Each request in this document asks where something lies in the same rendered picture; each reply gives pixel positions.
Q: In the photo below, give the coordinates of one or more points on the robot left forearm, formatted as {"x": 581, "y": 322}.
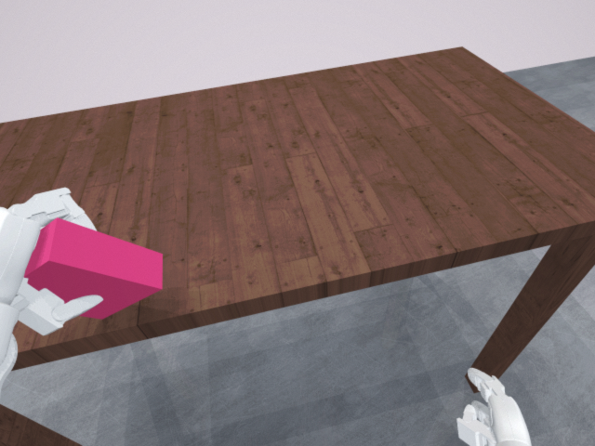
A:
{"x": 8, "y": 344}

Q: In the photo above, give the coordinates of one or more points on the sponge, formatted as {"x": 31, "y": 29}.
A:
{"x": 72, "y": 261}

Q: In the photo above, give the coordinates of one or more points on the left robot hand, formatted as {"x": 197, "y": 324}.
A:
{"x": 20, "y": 227}

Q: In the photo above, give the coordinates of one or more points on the right robot hand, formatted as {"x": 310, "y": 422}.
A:
{"x": 501, "y": 420}

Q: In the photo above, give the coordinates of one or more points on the table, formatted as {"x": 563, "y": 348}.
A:
{"x": 267, "y": 194}

